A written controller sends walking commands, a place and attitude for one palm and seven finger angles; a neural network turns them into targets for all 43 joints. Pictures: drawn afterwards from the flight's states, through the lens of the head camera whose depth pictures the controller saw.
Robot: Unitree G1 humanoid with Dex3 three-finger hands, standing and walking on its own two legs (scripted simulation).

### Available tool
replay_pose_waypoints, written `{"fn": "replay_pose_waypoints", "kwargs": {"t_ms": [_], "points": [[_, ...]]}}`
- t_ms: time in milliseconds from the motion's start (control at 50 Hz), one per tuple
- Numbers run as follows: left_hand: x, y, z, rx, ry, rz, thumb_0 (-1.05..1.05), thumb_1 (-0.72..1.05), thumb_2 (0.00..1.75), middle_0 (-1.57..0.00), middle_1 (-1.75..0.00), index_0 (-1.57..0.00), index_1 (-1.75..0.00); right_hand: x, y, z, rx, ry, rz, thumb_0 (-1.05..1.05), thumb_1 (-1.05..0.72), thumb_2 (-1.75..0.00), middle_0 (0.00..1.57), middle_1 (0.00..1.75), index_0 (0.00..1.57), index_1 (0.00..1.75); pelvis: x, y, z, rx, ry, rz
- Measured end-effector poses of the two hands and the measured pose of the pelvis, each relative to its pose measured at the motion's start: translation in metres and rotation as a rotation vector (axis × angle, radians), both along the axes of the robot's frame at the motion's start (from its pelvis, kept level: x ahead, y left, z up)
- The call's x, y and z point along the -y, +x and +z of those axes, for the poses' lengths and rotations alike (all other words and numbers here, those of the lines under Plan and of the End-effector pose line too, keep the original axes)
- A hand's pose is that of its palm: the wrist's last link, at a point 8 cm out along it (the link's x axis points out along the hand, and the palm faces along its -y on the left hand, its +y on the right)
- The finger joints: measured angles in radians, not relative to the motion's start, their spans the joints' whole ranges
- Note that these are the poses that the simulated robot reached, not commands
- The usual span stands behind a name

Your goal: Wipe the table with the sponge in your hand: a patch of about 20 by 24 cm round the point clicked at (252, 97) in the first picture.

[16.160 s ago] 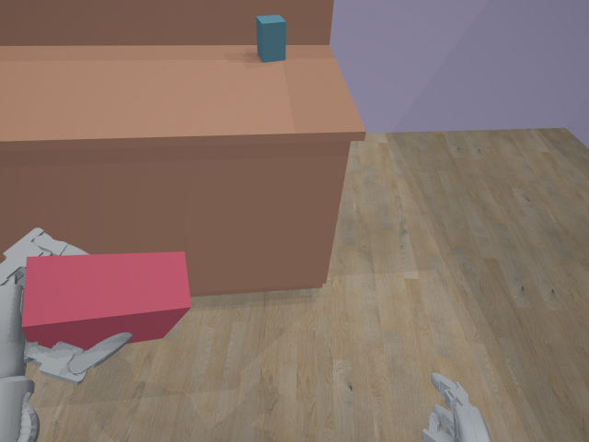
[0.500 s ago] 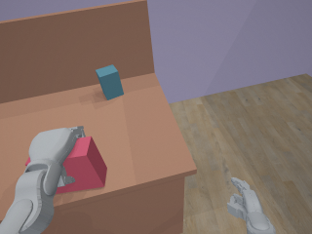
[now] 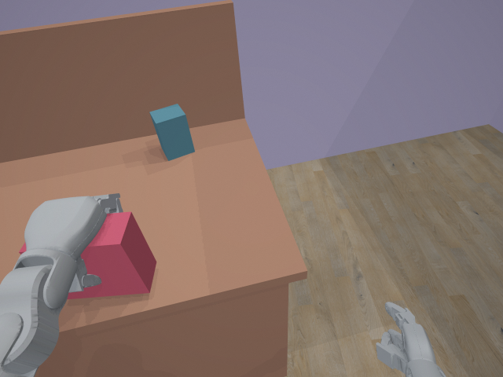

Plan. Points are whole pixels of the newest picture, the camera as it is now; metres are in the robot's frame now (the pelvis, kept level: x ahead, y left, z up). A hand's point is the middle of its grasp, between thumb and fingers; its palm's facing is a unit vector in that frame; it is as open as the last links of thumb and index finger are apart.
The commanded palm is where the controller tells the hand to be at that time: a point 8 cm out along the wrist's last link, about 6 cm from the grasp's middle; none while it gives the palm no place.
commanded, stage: move the sponge above the wiping area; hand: left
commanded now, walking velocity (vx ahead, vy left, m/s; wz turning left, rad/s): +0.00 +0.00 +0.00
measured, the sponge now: (103, 265) +0.23 +0.29 +0.07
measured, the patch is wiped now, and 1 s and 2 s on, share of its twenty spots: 0.10 0.10 0.10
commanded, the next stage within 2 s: lower the sponge onto the table in 1.06 s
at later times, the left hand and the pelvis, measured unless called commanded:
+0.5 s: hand (79, 230) +0.24 +0.31 +0.15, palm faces +0.12 -0.02 -0.99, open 10.1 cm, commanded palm +0.21 +0.30 +0.21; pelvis +0.00 +0.01 +0.00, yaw +0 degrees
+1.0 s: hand (74, 213) +0.25 +0.31 +0.17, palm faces +0.21 -0.03 -0.98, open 10.1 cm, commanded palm +0.21 +0.30 +0.21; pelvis +0.00 +0.01 +0.00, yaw -1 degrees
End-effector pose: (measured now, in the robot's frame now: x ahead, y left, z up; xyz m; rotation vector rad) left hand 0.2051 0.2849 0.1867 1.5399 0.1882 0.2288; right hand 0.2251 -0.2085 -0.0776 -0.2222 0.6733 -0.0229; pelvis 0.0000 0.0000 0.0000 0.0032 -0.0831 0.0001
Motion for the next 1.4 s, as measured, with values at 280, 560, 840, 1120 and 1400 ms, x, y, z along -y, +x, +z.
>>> {"fn": "replay_pose_waypoints", "kwargs": {"t_ms": [280, 560, 840, 1120, 1400], "points": [[-0.009, 0.011, 0.002, -0.019, -0.067, 0.146, 0.0, -0.49, 1.02, -0.72, -1.32, -0.74, -1.32, -0.009, 0.003, -0.001, 0.016, 0.09, -0.011, 0.01, -0.9, -0.9, 0.2, 0.3, 0.2, 0.3, -0.007, -0.001, 0.0, -0.026, 0.008, -0.014], [-0.029, 0.01, 0.026, 0.14, -0.009, 0.131, 0.0, -0.5, 1.02, -0.73, -1.32, -0.74, -1.31, -0.017, 0.006, 0.004, -0.001, 0.046, 0.016, 0.01, -0.9, -0.9, 0.2, 0.29, 0.2, 0.3, -0.007, 0.0, 0.001, -0.003, -0.001, -0.006], [0.008, 0.013, -0.012, -0.041, -0.052, -0.013, 0.0, -0.49, 1.02, -0.72, -1.32, -0.74, -1.32, -0.03, 0.012, 0.006, 0.019, 0.051, 0.04, 0.01, -0.9, -0.9, 0.2, 0.29, 0.2, 0.3, -0.016, 0.002, 0.002, -0.017, 0.003, -0.005], [-0.027, 0.013, 0.014, 0.062, -0.089, 0.215, 0.0, -0.49, 1.02, -0.72, -1.33, -0.73, -1.32, -0.03, 0.016, 0.004, 0.005, 0.097, 0.032, 0.01, -0.9, -0.9, 0.2, 0.3, 0.2, 0.3, -0.014, 0.003, 0.002, -0.029, 0.002, -0.005], [-0.004, 0.011, 0.023, 0.134, -0.012, 0.056, 0.0, -0.49, 1.02, -0.73, -1.32, -0.74, -1.32, -0.021, 0.014, 0.006, 0.004, 0.063, 0.036, 0.01, -0.91, -0.9, 0.2, 0.29, 0.2, 0.3, -0.007, 0.006, 0.002, -0.003, 0.001, -0.01]]}}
